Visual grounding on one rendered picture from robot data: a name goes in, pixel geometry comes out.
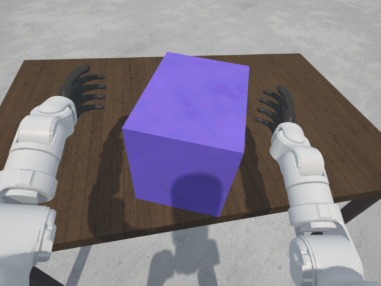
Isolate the robot left hand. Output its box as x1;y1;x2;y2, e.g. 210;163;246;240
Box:
59;64;107;118

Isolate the carton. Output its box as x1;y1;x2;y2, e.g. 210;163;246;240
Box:
122;52;249;217

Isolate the table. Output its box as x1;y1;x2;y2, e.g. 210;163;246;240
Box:
0;53;381;286

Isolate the left robot upper arm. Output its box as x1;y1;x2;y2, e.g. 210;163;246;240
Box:
0;203;57;286

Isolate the robot right forearm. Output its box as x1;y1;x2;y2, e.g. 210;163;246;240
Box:
270;122;364;280

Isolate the right robot upper arm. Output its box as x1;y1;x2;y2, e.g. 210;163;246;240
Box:
289;235;381;286

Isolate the robot right hand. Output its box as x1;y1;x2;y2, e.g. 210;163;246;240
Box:
255;85;296;135

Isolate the robot left forearm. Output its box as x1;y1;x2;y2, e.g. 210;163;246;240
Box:
0;96;77;206

